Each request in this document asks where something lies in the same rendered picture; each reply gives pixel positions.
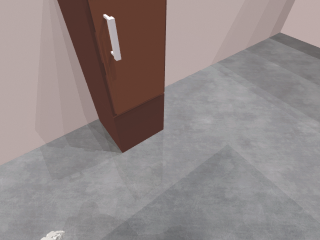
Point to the cupboard door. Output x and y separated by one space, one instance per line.
140 26

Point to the handle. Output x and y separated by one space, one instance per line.
113 37

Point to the robot left hand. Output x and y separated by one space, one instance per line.
57 235

